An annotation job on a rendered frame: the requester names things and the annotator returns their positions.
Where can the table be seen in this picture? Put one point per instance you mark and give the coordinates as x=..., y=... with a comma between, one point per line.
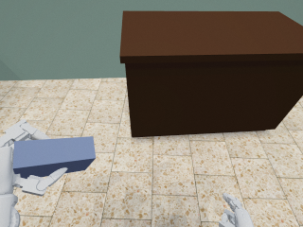
x=202, y=72

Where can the robot left forearm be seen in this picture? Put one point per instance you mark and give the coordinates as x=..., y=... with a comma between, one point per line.
x=9, y=216

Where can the left robot hand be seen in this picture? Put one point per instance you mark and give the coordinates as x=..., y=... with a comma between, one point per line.
x=34, y=185

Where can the sponge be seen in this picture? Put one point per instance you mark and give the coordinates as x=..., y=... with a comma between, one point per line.
x=44, y=156

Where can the right robot hand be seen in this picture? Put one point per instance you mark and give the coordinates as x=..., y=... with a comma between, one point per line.
x=240, y=218

